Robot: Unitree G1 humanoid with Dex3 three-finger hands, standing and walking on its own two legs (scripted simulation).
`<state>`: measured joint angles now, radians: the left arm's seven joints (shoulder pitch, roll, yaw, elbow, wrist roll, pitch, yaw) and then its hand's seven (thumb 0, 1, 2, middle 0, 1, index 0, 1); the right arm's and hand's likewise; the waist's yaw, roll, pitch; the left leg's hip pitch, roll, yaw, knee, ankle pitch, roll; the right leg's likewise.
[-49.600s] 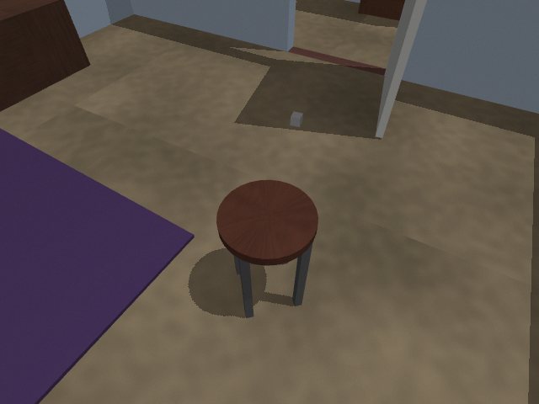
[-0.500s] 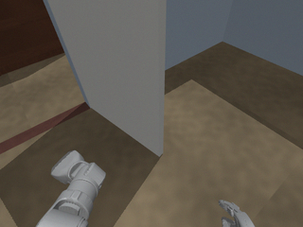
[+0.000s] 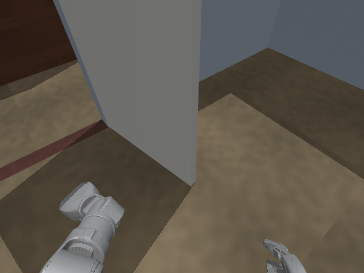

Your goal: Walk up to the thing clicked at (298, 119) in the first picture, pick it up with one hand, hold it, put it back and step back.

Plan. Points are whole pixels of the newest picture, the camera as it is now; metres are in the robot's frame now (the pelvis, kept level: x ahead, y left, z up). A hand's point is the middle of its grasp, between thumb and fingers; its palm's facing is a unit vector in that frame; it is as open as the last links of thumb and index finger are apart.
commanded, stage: crouch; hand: left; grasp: from above
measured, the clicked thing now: (96, 216) +0.30 +0.24 -0.09
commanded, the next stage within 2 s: lower in 1.94 s
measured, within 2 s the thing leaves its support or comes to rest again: neither
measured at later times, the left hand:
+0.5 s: hand (108, 235) +0.31 +0.26 -0.27, palm faces -0.27 -0.31 -0.91, open 9.4 cm
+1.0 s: hand (118, 244) +0.33 +0.28 -0.46, palm faces -0.22 -0.36 -0.91, open 9.1 cm
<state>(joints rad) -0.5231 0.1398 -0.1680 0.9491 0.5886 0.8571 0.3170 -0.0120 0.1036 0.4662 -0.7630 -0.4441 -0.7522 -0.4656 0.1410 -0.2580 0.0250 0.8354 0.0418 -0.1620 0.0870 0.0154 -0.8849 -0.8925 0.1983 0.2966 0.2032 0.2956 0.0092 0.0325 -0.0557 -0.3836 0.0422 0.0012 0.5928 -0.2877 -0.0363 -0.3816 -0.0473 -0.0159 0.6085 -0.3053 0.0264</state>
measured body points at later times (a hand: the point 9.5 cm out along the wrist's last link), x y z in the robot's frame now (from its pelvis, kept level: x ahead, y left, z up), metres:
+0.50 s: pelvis -0.05 +0.00 -0.14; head +0.09 +0.02 +0.29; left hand +0.32 +0.27 -0.22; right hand +0.01 -0.27 -0.26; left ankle +0.01 +0.14 -0.73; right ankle +0.00 -0.14 -0.73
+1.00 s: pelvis -0.08 +0.01 -0.31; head +0.12 +0.02 +0.09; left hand +0.35 +0.29 -0.41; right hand -0.03 -0.25 -0.45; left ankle +0.00 +0.14 -0.73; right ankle +0.00 -0.13 -0.73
